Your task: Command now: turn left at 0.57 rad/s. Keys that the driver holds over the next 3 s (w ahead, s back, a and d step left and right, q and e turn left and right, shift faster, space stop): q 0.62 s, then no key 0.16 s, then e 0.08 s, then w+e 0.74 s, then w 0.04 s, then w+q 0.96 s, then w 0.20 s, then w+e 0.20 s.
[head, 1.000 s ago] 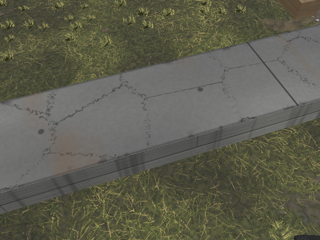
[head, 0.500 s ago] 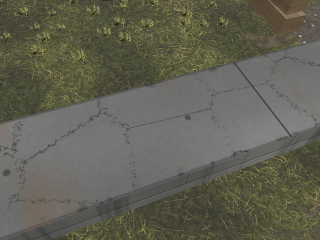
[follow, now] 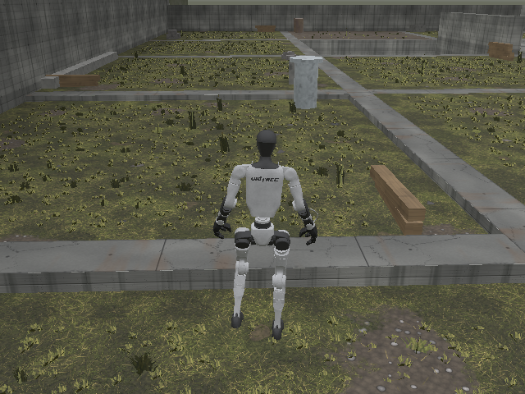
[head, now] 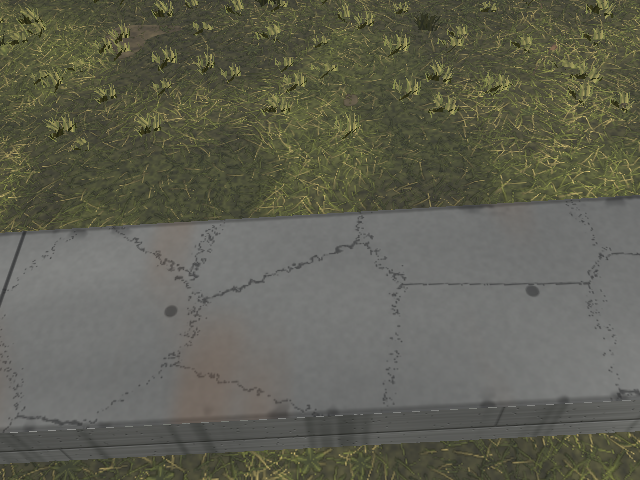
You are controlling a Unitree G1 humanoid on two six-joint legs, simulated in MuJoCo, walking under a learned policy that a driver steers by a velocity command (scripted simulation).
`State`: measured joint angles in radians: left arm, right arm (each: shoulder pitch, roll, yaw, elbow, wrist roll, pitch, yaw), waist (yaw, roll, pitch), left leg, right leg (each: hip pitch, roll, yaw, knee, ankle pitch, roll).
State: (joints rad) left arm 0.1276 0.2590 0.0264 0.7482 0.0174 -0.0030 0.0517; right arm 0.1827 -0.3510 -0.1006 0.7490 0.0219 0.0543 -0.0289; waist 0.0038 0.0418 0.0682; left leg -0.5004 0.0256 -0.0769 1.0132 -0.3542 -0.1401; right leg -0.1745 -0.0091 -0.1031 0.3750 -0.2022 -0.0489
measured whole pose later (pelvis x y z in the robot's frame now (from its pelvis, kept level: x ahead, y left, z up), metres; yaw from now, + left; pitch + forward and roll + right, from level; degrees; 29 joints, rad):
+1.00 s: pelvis +0.03 +0.05 -0.01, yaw +23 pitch +0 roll +0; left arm 0.22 0.26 0.04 0.82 0.02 0.03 -0.02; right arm 0.18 -0.30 -0.05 0.74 -0.03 0.04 -0.01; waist 0.02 0.02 0.04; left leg -0.18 -0.03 -0.04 0.48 -0.37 -0.02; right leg -0.24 0.03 0.10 0.49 -0.25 -0.01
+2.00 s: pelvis +0.52 +0.09 +0.01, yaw +5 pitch +4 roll +3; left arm 0.49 0.20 -0.02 0.97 0.00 0.00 0.03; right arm 0.10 -0.14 0.09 0.52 0.00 -0.07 0.05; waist -0.03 -0.02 0.00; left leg -0.90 -0.05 0.17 1.26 -0.53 0.07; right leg 0.10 -0.02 0.04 0.46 -0.19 -0.09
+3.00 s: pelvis +1.03 +0.28 +0.11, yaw +28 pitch +2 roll -4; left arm 0.53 0.26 0.04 0.87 -0.03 -0.06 0.01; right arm -0.04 -0.26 -0.02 0.57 0.02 -0.11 0.10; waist 0.18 0.06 0.02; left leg -0.53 0.09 -0.10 0.47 0.26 0.05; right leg 0.02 -0.01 -0.02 0.58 -0.63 0.05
